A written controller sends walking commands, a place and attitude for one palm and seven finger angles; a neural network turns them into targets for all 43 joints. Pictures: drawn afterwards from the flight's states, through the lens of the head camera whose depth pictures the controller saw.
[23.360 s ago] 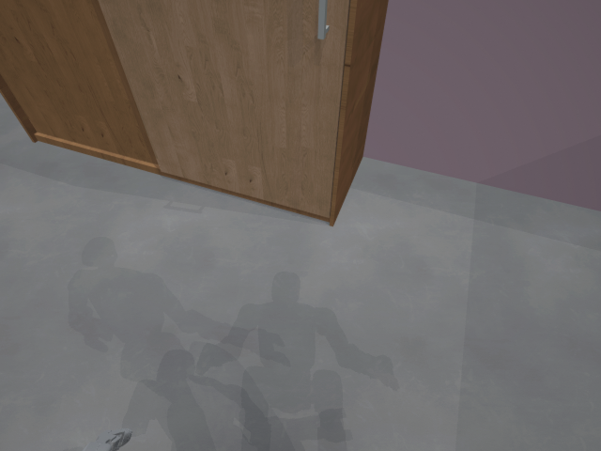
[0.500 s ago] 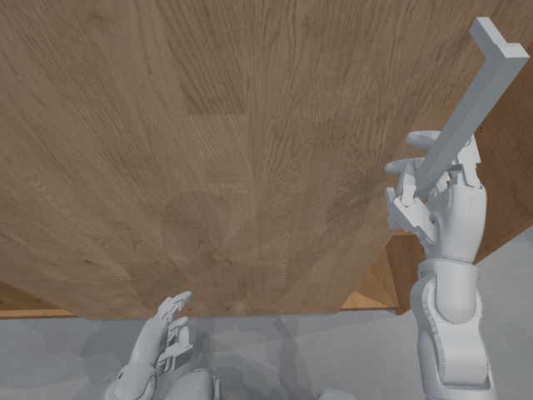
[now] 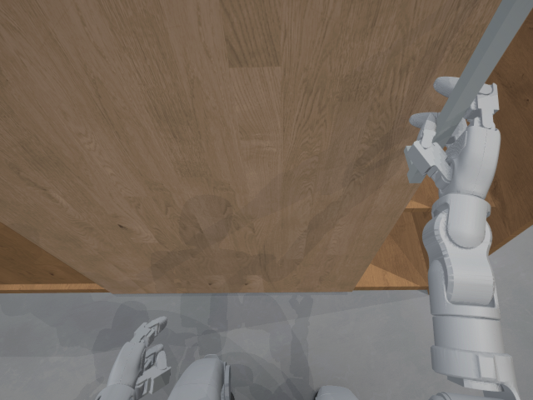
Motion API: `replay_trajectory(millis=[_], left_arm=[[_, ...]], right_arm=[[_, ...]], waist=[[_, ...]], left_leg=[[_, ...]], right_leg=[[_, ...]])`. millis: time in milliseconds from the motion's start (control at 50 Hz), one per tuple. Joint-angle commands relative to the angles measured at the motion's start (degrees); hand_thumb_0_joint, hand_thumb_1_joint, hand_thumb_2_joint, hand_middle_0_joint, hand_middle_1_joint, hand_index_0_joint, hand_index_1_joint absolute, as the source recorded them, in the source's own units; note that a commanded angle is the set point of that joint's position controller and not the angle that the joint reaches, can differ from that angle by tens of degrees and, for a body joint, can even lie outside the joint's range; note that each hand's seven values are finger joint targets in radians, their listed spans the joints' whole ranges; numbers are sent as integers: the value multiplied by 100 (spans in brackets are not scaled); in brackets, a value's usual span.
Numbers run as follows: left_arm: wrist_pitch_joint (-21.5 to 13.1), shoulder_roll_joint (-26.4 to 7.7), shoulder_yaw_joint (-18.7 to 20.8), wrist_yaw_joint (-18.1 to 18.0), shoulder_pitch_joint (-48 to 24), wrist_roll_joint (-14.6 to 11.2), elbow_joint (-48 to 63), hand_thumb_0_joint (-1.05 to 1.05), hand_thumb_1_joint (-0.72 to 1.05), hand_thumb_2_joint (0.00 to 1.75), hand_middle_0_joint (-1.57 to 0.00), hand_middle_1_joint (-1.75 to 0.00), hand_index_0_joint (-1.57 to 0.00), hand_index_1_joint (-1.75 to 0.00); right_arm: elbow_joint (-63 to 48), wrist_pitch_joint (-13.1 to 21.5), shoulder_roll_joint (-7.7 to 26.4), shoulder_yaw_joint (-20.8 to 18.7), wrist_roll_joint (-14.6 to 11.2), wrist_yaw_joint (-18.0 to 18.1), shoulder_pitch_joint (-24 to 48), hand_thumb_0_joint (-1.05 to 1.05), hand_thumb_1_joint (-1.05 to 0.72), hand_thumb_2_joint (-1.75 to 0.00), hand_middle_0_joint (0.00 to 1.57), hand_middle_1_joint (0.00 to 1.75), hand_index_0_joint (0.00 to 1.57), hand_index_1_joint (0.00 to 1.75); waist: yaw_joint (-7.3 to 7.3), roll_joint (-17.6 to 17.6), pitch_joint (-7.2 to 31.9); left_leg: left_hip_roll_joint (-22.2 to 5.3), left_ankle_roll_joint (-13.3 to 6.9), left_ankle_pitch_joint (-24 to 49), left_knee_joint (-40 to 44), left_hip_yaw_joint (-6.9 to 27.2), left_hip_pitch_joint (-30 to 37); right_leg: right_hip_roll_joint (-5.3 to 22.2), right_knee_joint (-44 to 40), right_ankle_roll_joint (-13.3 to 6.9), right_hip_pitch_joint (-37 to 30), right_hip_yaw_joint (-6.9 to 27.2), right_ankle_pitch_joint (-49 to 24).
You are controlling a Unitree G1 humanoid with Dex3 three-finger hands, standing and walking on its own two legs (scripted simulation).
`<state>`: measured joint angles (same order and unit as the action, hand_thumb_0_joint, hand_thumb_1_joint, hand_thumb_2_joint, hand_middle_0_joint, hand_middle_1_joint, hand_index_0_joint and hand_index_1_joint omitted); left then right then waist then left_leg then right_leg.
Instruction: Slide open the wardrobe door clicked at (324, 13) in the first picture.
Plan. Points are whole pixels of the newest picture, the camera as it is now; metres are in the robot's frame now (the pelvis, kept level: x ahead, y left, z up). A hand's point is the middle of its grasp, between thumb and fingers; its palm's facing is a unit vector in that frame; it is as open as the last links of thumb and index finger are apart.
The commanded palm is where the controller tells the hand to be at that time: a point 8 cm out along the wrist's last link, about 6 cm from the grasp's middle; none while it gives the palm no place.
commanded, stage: step sideways, sliding the door along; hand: right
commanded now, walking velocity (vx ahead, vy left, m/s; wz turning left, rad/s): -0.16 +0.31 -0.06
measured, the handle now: (448, 100) +0.42 -0.24 +0.19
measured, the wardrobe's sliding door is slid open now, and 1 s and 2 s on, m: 0.29 0.50 0.50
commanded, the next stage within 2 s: stop walking and hold the door there in 1.36 s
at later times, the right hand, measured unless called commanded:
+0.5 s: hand (338, 150) +0.38 -0.11 +0.16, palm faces +0.38 +0.92 -0.07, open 6.6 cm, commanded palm +0.35 -0.08 +0.15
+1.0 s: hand (245, 151) +0.39 +0.01 +0.16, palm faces +0.41 +0.91 -0.07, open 6.8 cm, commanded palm +0.36 +0.04 +0.15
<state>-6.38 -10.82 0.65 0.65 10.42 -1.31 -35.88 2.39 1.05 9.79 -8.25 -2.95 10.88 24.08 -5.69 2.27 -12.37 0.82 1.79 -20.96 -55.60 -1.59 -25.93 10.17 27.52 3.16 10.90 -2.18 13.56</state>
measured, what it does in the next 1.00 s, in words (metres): steps to the left: left foot, then right foot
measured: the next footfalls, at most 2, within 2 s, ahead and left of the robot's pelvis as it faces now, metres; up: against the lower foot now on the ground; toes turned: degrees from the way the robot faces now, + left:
left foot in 0.20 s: +0.02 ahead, +0.21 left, +0.00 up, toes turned +4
right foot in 0.36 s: +0.02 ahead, -0.05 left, +0.00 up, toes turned -10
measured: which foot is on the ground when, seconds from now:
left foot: up 0.00-0.18, down 0.20-0.36, up 0.38-0.64, down 0.66-0.84, up 0.86-1.00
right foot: down 0.00-0.22, up 0.24-0.34, down 0.36-0.68, up 0.70-0.82, down 0.84-1.00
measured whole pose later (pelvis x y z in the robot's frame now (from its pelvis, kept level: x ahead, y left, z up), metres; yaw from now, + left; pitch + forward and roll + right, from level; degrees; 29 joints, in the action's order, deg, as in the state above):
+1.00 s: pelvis +0.00 +0.24 -0.01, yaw -4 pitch -2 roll +3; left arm -6.8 -12.6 1.4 0.6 7.6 -1.6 -34.8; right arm 11.3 1.9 11.3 -8.8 -2.9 10.2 32.5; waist -7.0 3.8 -14.2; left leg 1.4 0.9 -23.0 -49.1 -2.9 -24.4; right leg 12.2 28.7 5.7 9.9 -4.3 15.3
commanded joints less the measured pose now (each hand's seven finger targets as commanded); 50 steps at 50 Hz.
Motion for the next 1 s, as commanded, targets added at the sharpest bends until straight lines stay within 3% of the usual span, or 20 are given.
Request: replay_trajectory(millis=[0, 120, 160, 200, 240, 280, 300, 320, 340, 400, 580, 640, 700, 740, 780, 800, 820, 840, 880, 980], left_arm=[[-257, -882, 296, -107, -605, -22, 953, 0, 90, 90, -20, -30, -20, -30], [-304, -896, 252, -149, -620, -68, 826, 0, 90, 90, -20, -30, -20, -30], [-318, -696, 161, -165, -593, -189, 860, 0, 90, 90, -20, -30, -20, -30], [-286, -503, 101, -320, -714, -201, 787, 0, 90, 90, -20, -30, -20, -30], [-288, -551, 112, -490, -685, -184, 698, 0, 90, 90, -20, -30, -20, -30], [-270, -496, 7, -569, -665, -139, 600, 0, 90, 90, -20, -30, -20, -30], [-243, -609, 70, -597, -590, -113, 586, 0, 90, 90, -20, -30, -20, -30], [-198, -911, 241, -588, -545, -100, 661, 0, 90, 90, -20, -30, -20, -30], [-160, -1009, 340, -369, -520, -59, 711, 0, 90, 90, -20, -30, -20, -30], [-264, -932, 357, -71, -522, -69, 807, 0, 90, 90, -20, -30, -20, -30], [-283, -912, 270, -152, -653, -125, 960, 0, 90, 90, -20, -30, -20, -30], [-307, -637, 147, -228, -661, -237, 918, 0, 90, 90, -20, -30, -20, -30], [-311, -543, 164, -410, -643, -179, 770, 0, 90, 90, -20, -30, -20, -30], [-345, -397, -37, -464, -687, -117, 576, 0, 90, 90, -20, -30, -20, -30], [-260, -483, 38, -502, -640, -63, 539, 0, 90, 90, -20, -30, -20, -30], [-215, -744, 209, -499, -614, -51, 628, 0, 90, 90, -20, -30, -20, -30], [-149, -994, 311, -345, -644, -49, 792, 0, 90, 90, -20, -30, -20, -30], [-167, -1039, 375, -118, -624, -23, 818, 0, 90, 90, -20, -30, -20, -30], [-302, -840, 301, 21, -605, 12, 846, 0, 90, 90, -20, -30, -20, -30], [-349, -876, 329, -14, -627, -35, 1015, 0, 90, 90, -20, -30, -20, -30]], right_arm=[[-1772, 703, -302, 1751, 62, -696, 2629, 0, -90, -90, 45, 140, 45, 140], [-1464, 861, 191, 1361, 33, -605, 2843, 0, -90, -90, 45, 140, 45, 140], [-1523, 943, 498, 1229, 84, -594, 2814, 0, -90, -90, 45, 140, 45, 140], [-1410, 913, 1136, 739, 125, -504, 2775, 0, -90, -90, 45, 140, 45, 140], [-1499, 887, 1066, 614, 23, -458, 2505, 0, -90, -90, 45, 140, 45, 140], [-1668, 952, 659, 898, -14, -438, 2816, 0, -90, -90, 45, 140, 45, 140], [-1695, 989, 528, 1033, -51, -467, 2818, 0, -90, -90, 45, 140, 45, 140], [-1931, 1024, 413, 1208, -147, -537, 2888, 0, -90, -90, 45, 140, 45, 140], [-1542, 993, -96, 1455, -108, -689, 2764, 0, -90, -90, 45, 140, 45, 140], [-1663, 940, -82, 1435, 109, -711, 3443, 0, -90, -90, 45, 140, 45, 140], [-1038, 861, 120, 1382, -2, -724, 3212, 0, -90, -90, 45, 140, 45, 140], [-1218, 948, 550, 1229, 88, -675, 3167, 0, -90, -90, 45, 140, 45, 140], [-1300, 917, 985, 725, 64, -604, 2519, 0, -90, -90, 45, 140, 45, 140], [-1719, 1014, 620, 934, 52, -507, 2890, 0, -90, -90, 45, 140, 45, 140], [-1775, 1179, 475, 1078, 29, -485, 3027, 0, -90, -90, 45, 140, 45, 140], [-1875, 1195, 302, 1288, -42, -573, 3074, 0, -90, -90, 45, 140, 45, 140], [-1889, 1196, 85, 1509, -93, -694, 3080, 0, -90, -90, 45, 140, 45, 140], [-1655, 1137, -302, 1617, 59, -783, 3241, 0, -90, -90, 45, 140, 45, 140], [-1735, 1176, -298, 1653, 195, -789, 3739, 0, -90, -90, 45, 140, 45, 140], [-1292, 987, -183, 1559, 100, -799, 3349, 0, -90, -90, 45, 140, 45, 140]], waist=[[746, 1781, 2779], [769, 1679, 2861], [721, 537, 3154], [635, -1106, 3329], [518, -1928, 3429], [691, -1322, 3364], [773, -911, 3505], [829, 311, 3787], [715, 975, 3907], [772, 1704, 3247], [697, 1721, 2799], [672, 232, 3004], [423, -1907, 3508], [669, -1297, 3470], [803, -1100, 3705], [815, -505, 3941], [726, 748, 3952], [633, 988, 3672], [711, 1835, 3300], [701, 1481, 3134]], left_leg=[[15, 50, -2, 603, -301, 374], [35, -15, 910, 2811, -333, 1535], [-548, -126, 3725, 3580, 7, 2267], [-1735, -736, 7331, 2825, 765, 3096], [-1785, -971, 8280, 2334, 756, 3767], [-1577, -820, 7812, 1805, 370, 3577], [-1262, -518, 6649, 1409, 45, 2731], [-596, 49, 3884, 703, -214, 980], [-176, 28, -802, 127, 185, -198], [-195, -93, -695, 303, 250, -567], [-4, -32, 704, 2010, -326, 1447], [-687, -127, 4420, 3151, 8, 2180], [-1926, -1005, 8038, 2541, 1256, 3135], [-1859, -1062, 8196, 2101, 918, 3582], [-1368, -662, 7070, 1552, 303, 2820], [-911, -197, 4946, 1126, 21, 1393], [-334, 10, 320, 414, 116, 43], [-72, -59, -1259, 164, 325, -665], [-206, -116, -794, 237, 279, -681], [-22, -77, 101, 1085, -196, 152]], right_leg=[[1092, -466, -815, -1768, 191, -3988], [1011, 139, -554, -1541, 123, -3893], [350, 927, -330, -1067, -150, -2808], [-468, 2027, -178, 726, -281, 1116], [-694, 2401, -80, 1400, -22, 1931], [-461, 775, -119, 853, -181, 721], [-78, 69, -223, -348, -96, -1541], [955, -3, -724, -2323, 924, -5840], [1895, 33, -1253, -3374, 1609, -8005], [1578, 187, -1211, -3085, 780, -6439], [1231, 112, -623, -1244, -56, -3955], [297, 1340, -616, -716, -488, -2179], [-728, 3010, -40, 1068, 99, 2472], [-540, 1690, -54, 1210, 164, 1926], [-149, 175, -90, -283, -88, -699], [835, -10, -537, -1856, 707, -4488], [1941, -98, -1116, -2912, 1531, -7242], [1952, 115, -1297, -3406, 1110, -7774], [1680, 241, -1168, -3074, 621, -6867], [1419, 179, -838, -2626, 4, -5785]])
